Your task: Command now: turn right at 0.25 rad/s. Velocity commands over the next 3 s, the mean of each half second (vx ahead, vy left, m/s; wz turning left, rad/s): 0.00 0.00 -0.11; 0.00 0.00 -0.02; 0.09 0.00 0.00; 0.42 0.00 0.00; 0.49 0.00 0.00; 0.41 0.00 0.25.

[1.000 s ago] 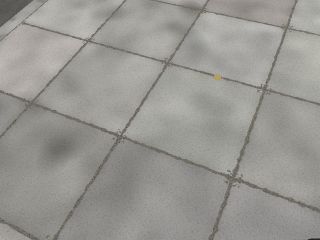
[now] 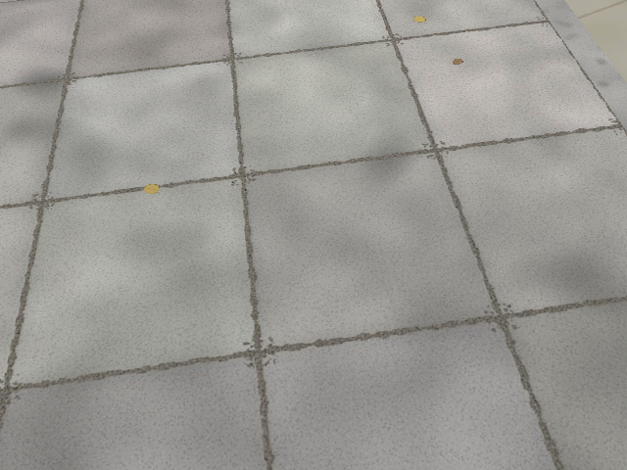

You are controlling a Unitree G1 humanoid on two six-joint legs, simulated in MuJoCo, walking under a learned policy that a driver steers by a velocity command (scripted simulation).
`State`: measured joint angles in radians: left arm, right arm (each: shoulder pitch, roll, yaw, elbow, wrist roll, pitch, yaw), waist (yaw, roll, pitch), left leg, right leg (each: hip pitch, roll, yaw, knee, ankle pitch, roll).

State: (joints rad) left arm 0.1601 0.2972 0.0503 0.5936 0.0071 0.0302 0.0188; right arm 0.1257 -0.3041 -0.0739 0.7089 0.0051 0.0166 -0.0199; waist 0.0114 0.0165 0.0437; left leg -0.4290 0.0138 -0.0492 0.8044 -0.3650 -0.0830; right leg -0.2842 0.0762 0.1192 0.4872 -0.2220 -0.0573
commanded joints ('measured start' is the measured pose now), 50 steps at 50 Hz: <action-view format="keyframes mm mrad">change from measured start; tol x4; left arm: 1 -9 152 40 -51 1 -8 -5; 4 -30 103 18 -36 -11 -10 -8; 6 72 70 10 -19 21 -28 -11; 10 -5 94 21 -6 16 -15 -5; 50 88 26 29 109 4 -16 37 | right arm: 1 -37 -82 -16 -80 5 -22 6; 4 26 -53 -6 -62 -8 -39 20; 6 26 -161 -20 -80 -35 -43 13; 8 -66 -61 9 -84 -27 -48 21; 14 9 -69 14 -72 -20 -61 16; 50 66 -30 33 30 -11 -64 20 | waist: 1 23 -170 -106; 4 -33 -131 -112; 5 -16 -69 -136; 7 70 193 -134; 20 -14 -24 -69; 50 -10 -13 -40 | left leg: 1 51 3 7 -101 -21 13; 3 152 -3 20 -287 83 32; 4 242 4 14 -425 234 49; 6 367 204 -163 -405 590 149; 7 237 241 -214 -433 469 240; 9 212 139 -136 -432 251 176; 11 209 100 -91 -413 199 134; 25 233 45 -39 -355 232 125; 50 210 41 -55 -414 203 141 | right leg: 1 96 -262 261 -100 251 -178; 4 49 -210 247 -59 232 -112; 6 -43 -70 111 64 -53 2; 7 25 -55 39 33 -135 48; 11 56 -71 52 -1 56 44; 16 42 -79 68 -16 105 35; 50 112 -92 61 -30 165 85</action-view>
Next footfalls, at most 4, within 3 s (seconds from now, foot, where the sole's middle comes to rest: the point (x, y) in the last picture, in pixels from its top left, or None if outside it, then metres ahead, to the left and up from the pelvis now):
0.10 left None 0.05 0.15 -0.78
1.62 right None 0.16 -0.11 -0.78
2.12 left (298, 440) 0.52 0.11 -0.78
2.68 right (400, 316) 0.82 -0.13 -0.78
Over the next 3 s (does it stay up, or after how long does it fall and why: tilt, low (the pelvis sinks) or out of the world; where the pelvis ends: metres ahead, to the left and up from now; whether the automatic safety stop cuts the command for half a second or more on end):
stays up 0.79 -0.04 0.01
